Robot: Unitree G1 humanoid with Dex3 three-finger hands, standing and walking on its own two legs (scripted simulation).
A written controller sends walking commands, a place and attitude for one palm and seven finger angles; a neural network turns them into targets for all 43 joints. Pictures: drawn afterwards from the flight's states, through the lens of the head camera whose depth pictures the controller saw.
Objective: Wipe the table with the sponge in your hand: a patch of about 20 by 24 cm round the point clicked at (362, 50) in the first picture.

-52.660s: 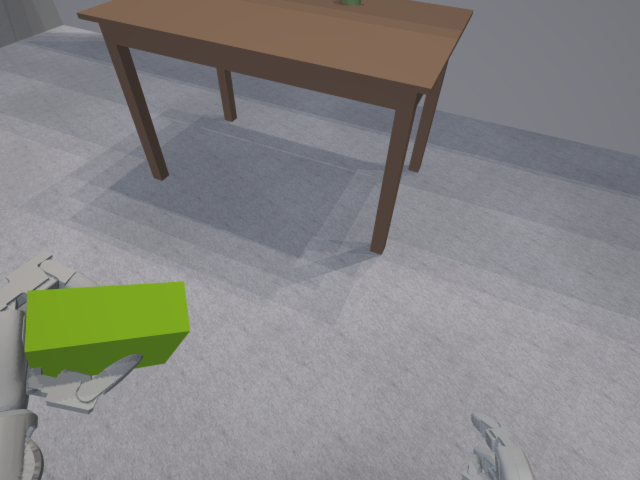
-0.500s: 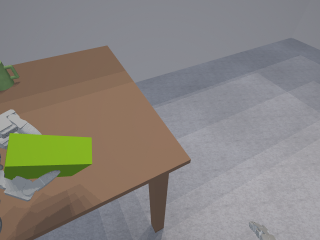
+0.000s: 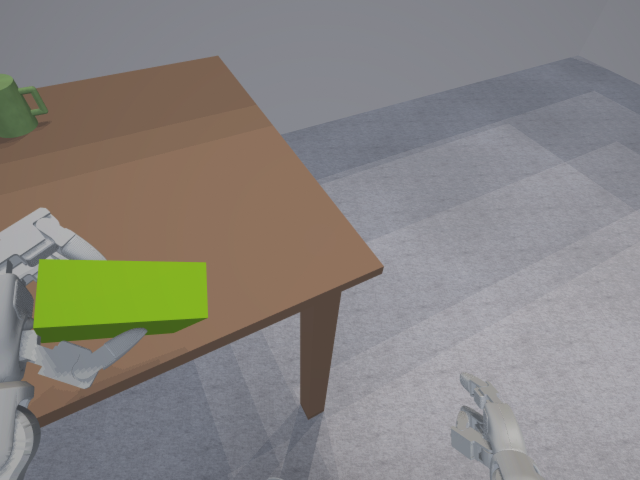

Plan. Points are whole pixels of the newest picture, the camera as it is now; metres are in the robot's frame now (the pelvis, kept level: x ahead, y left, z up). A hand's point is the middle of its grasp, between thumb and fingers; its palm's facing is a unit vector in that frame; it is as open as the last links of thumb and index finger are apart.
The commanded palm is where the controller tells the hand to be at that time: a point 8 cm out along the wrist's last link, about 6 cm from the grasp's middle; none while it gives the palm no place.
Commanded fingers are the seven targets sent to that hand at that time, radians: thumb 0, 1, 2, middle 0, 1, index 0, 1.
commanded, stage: step back with the hand held close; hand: left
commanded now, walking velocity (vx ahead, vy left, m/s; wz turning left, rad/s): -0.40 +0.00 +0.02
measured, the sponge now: (144, 303) +0.24 +0.19 +0.16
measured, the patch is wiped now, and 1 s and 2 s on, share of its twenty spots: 0.95 0.95 0.95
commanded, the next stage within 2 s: stop stepping back and stand still in 0.38 s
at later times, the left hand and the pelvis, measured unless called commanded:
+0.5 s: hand out of the picture +0.04 +0.31 +0.21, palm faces +0.46 -0.84 -0.30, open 9.4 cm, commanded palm +0.01 +0.35 +0.22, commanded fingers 0.00 0.10 1.30 -1.20 -1.60 -1.20 -1.60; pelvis -0.14 +0.07 -0.02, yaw +1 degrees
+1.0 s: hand out of the picture -0.08 +0.40 +0.23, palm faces +0.41 -0.82 -0.40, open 9.4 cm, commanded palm -0.13 +0.43 +0.22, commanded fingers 0.00 0.10 1.30 -1.20 -1.60 -1.20 -1.60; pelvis -0.29 +0.15 +0.01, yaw +0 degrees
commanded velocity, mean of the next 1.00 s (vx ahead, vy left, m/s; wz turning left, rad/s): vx -0.03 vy -0.10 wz -0.01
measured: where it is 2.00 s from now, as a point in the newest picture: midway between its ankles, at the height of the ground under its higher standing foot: outside the picture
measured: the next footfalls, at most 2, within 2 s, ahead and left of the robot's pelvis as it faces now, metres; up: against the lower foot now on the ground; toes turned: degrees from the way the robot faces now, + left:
right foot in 0.46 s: -0.14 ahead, -0.08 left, +0.00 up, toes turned +2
left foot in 0.62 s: -0.12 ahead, +0.21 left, +0.00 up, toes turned +2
